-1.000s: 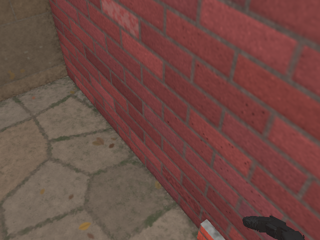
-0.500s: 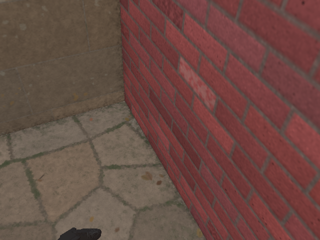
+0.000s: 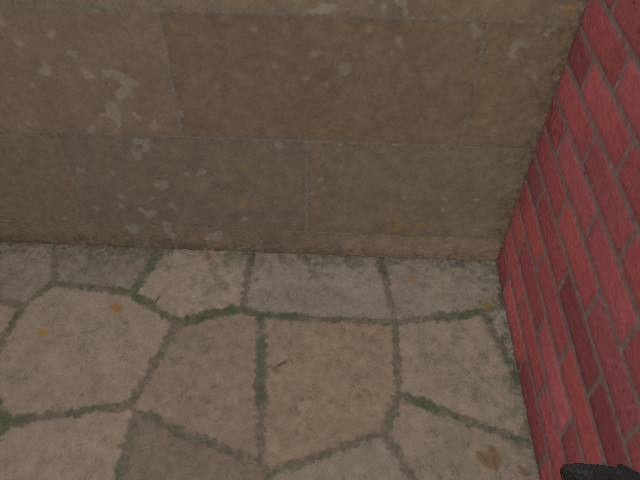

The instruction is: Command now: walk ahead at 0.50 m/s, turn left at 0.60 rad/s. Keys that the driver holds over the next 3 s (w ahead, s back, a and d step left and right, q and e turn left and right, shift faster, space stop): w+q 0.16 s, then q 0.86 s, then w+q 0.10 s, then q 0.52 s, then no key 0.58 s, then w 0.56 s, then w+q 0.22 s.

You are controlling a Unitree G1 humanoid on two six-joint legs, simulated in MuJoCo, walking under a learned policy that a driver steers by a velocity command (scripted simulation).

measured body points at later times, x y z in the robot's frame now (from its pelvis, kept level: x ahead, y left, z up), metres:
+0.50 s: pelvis +0.24 +0.10 +0.00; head +0.28 +0.11 +0.45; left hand +0.39 +0.39 -0.08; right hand +0.40 -0.16 -0.10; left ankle +0.14 +0.15 -0.74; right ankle +0.40 +0.03 -0.72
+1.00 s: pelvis +0.29 +0.15 -0.01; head +0.31 +0.20 +0.44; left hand +0.24 +0.48 -0.12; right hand +0.60 +0.04 -0.07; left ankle +0.24 +0.24 -0.74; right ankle +0.38 +0.03 -0.70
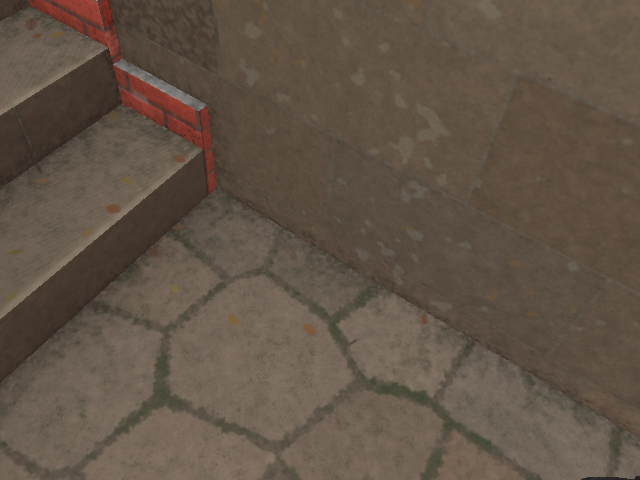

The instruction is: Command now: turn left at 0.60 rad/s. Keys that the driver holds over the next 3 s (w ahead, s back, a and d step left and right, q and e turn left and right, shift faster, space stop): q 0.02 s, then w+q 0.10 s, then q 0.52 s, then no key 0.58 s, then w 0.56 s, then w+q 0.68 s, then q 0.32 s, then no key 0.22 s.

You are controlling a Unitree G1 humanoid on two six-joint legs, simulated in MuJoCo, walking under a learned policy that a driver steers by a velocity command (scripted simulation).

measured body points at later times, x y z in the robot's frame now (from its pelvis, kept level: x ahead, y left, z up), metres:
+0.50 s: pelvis +0.05 +0.01 +0.01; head +0.10 +0.01 +0.46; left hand +0.09 +0.32 -0.09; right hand +0.30 -0.21 -0.09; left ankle -0.01 +0.12 -0.66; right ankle +0.06 -0.12 -0.73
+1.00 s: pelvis +0.07 +0.08 +0.01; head +0.10 +0.10 +0.46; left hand +0.05 +0.38 -0.11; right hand +0.35 -0.05 -0.10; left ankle +0.03 +0.17 -0.73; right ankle +0.14 -0.05 -0.72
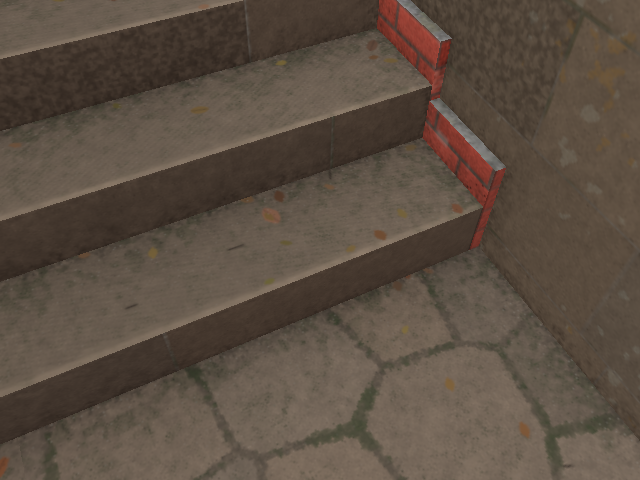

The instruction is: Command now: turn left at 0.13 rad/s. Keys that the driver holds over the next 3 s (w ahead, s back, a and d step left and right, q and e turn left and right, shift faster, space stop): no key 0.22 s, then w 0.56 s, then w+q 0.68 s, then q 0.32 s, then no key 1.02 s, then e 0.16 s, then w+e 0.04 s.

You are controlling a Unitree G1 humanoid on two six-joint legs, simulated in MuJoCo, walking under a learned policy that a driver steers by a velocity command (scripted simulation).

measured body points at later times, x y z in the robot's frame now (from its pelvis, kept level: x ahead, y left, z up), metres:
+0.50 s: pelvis +0.08 +0.01 -0.01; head +0.09 +0.02 +0.44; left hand +0.11 +0.28 -0.15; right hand +0.16 -0.27 -0.13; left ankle +0.01 +0.10 -0.74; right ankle -0.01 -0.14 -0.71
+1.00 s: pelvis +0.31 -0.03 +0.00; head +0.34 -0.03 +0.45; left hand +0.43 +0.25 -0.10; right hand +0.37 -0.30 -0.14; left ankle +0.20 +0.11 -0.64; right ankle +0.40 -0.11 -0.74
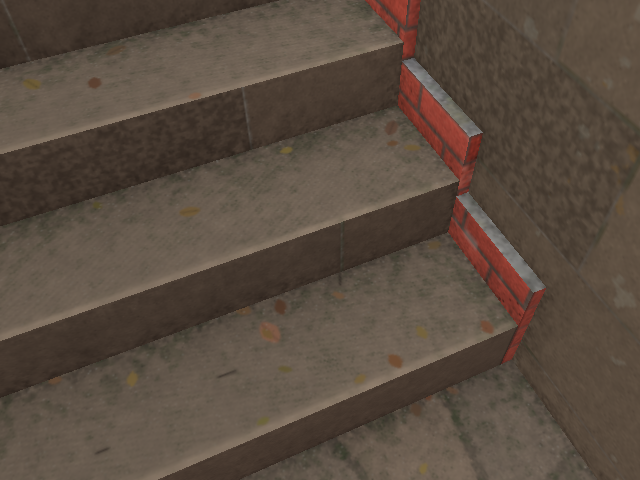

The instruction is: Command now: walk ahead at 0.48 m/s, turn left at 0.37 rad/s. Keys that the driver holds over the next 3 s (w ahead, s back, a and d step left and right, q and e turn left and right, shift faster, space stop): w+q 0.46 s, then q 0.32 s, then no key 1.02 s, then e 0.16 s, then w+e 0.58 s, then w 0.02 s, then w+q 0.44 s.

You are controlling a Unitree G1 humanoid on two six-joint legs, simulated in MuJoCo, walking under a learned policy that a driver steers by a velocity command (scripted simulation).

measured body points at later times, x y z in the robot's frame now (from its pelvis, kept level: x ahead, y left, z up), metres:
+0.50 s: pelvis +0.24 +0.09 -0.01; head +0.26 +0.11 +0.44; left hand +0.28 +0.38 -0.13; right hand +0.44 -0.15 -0.11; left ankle +0.25 +0.16 -0.74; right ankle +0.16 -0.08 -0.60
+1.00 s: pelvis +0.46 +0.10 +0.07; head +0.48 +0.13 +0.52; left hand +0.52 +0.39 -0.01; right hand +0.67 -0.10 -0.05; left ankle +0.27 +0.18 -0.53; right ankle +0.60 +0.10 -0.57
